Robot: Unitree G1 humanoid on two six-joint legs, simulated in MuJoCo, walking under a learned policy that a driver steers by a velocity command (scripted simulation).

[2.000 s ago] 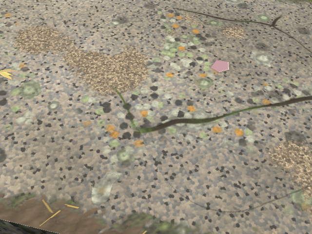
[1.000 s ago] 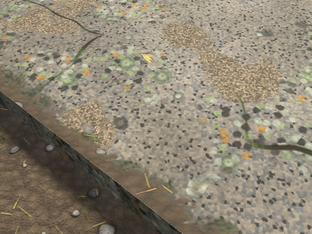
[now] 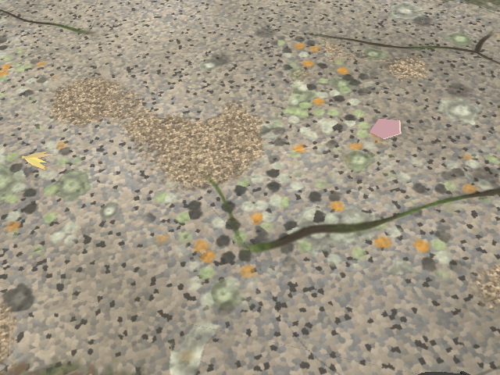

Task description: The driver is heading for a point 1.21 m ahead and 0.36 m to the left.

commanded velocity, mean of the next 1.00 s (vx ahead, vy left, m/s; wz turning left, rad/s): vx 0.07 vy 0.00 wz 0.46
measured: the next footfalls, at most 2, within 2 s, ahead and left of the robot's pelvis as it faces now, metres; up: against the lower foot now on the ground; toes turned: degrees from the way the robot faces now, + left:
left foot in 0.02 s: +0.11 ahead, +0.09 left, +0.00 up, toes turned +2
right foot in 0.46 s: +0.09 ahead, -0.12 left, +0.00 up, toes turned +17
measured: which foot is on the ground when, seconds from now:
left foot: up 0.00-0.00, down 0.02-0.46, up 0.48-1.00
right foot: down 0.00-0.02, up 0.04-0.44, down 0.46-1.00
